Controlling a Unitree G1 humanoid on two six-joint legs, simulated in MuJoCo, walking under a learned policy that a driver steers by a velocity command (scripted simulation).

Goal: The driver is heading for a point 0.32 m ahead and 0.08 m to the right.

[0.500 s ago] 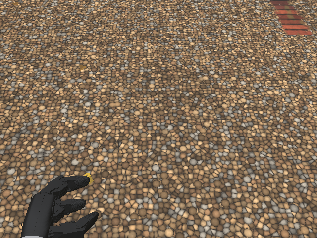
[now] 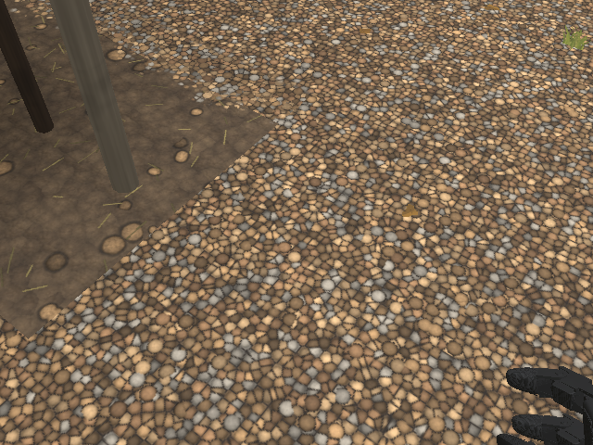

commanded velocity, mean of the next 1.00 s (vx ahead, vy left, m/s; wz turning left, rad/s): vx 0.33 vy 0.00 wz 0.07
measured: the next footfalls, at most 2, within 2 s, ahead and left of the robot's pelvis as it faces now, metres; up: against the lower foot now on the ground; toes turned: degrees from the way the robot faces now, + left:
left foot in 0.14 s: +0.34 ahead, +0.12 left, +0.00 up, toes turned +3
right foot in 0.56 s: +0.61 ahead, -0.08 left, +0.00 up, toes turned +3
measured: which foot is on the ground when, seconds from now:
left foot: up 0.00-0.12, down 0.14-0.58, up 0.60-0.82, down 0.84-1.00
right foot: down 0.00-0.14, up 0.16-0.54, down 0.56-1.00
